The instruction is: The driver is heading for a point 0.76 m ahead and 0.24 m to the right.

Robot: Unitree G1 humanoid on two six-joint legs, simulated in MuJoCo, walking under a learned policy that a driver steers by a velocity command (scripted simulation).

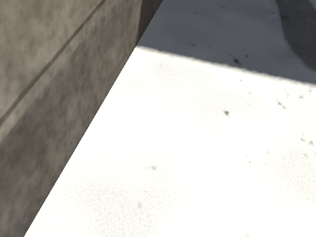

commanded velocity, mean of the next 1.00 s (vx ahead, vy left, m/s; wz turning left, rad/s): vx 0.50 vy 0.00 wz -0.51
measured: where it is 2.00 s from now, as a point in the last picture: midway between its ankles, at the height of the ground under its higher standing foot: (206, 191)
